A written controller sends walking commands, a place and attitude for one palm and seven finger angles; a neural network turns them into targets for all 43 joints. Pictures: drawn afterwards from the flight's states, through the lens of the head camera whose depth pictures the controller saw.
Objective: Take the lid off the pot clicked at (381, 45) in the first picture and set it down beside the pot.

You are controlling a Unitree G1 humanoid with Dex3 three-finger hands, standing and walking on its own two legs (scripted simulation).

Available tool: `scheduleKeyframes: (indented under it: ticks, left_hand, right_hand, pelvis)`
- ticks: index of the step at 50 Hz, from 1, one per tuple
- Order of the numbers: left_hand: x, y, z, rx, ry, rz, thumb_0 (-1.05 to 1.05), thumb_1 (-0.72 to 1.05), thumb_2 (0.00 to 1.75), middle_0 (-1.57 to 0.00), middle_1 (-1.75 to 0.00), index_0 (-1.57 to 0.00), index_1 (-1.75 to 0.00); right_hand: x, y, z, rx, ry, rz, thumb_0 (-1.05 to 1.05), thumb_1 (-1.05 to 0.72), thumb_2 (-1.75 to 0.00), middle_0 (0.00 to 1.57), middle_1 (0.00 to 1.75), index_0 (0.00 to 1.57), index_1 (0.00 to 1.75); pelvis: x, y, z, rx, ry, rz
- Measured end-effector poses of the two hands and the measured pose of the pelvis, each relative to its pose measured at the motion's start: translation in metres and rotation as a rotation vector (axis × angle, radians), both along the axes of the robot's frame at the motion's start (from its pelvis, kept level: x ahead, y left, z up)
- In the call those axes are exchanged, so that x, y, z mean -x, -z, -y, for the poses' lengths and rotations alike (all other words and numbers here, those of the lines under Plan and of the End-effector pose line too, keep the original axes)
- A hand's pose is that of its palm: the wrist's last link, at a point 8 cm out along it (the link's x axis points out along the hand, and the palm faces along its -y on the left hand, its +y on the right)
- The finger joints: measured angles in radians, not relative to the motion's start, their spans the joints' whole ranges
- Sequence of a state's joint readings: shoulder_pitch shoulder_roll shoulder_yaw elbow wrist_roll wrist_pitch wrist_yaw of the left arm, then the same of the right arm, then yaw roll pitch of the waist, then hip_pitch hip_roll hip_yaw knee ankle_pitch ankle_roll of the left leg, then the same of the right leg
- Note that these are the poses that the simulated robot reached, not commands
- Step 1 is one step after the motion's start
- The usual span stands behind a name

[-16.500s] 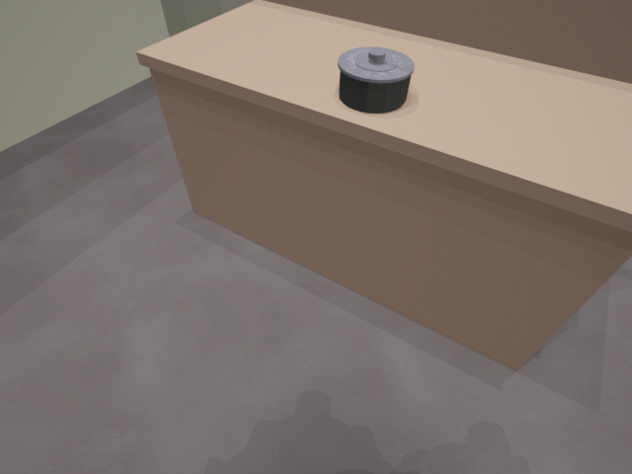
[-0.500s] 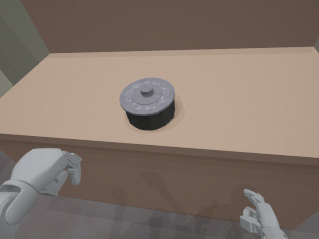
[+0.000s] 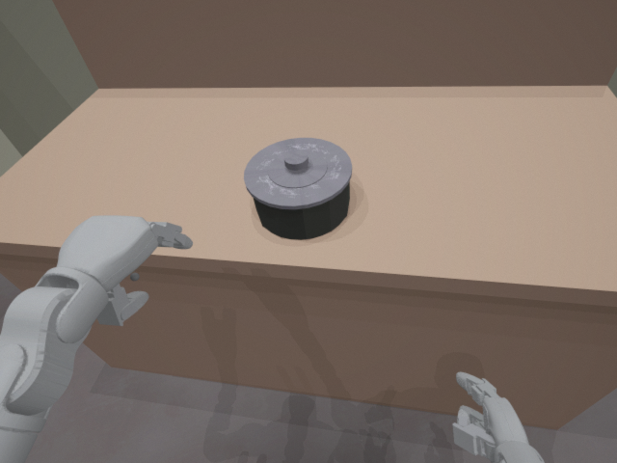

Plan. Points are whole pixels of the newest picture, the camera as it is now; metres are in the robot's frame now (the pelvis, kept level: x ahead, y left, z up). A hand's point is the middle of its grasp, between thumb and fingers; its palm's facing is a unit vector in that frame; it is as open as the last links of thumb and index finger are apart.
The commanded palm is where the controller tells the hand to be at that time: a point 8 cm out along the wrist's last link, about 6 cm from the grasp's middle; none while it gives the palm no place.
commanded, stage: reach forward and open the fingers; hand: left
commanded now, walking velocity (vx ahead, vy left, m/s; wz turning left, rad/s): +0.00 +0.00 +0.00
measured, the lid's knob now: (296, 160) +0.58 +0.09 +0.08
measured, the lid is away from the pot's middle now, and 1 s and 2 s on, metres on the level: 0.00 0.00 0.00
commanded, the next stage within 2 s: move the open hand above the knob in 0.14 s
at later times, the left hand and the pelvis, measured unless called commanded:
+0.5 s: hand (163, 238) +0.33 +0.22 +0.14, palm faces -0.19 -0.02 -0.98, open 10.2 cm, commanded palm +0.32 +0.22 +0.21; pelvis +0.00 -0.01 +0.00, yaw +1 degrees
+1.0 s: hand (214, 194) +0.42 +0.18 +0.14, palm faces -0.26 -0.03 -0.96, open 10.2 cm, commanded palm +0.41 +0.18 +0.21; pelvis +0.02 -0.02 +0.00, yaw +0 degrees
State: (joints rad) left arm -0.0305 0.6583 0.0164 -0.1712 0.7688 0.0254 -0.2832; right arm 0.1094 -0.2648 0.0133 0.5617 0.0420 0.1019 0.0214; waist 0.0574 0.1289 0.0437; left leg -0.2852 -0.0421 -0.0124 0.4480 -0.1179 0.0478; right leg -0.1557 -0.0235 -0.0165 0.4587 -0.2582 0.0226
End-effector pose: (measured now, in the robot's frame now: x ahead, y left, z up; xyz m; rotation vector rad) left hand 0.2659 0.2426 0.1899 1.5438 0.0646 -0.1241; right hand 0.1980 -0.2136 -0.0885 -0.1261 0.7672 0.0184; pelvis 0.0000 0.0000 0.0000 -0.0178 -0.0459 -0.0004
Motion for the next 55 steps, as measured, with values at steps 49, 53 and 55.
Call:
scheduleKeyframes:
  ticks: [49,53,55]
  left_hand:
    - [-0.146,-0.006,0.057,0.006,-0.010,-0.145,0.00,-0.32,1.47,-0.84,-0.09,-0.84,-0.08]
    - [-0.160,-0.006,0.062,0.007,-0.005,-0.147,0.00,-0.32,1.47,-0.84,-0.09,-0.84,-0.08]
    - [-0.167,-0.006,0.066,0.006,-0.004,-0.148,0.00,-0.32,1.47,-0.84,-0.09,-0.84,-0.08]
  right_hand:
    - [0.024,0.021,0.051,0.042,0.110,-0.158,0.01,-0.90,-0.90,0.20,0.30,0.20,0.30]
    - [0.024,0.023,0.050,0.038,0.120,-0.179,0.01,-0.90,-0.90,0.20,0.30,0.20,0.30]
    - [0.024,0.024,0.049,0.035,0.123,-0.189,0.01,-0.90,-0.90,0.20,0.30,0.20,0.30]
  pelvis:
    - [-0.023,0.002,0.019,-0.018,-0.002,-0.063]
    - [-0.027,0.002,0.018,-0.018,-0.001,-0.074]
    - [-0.029,0.002,0.017,-0.019,-0.002,-0.081]
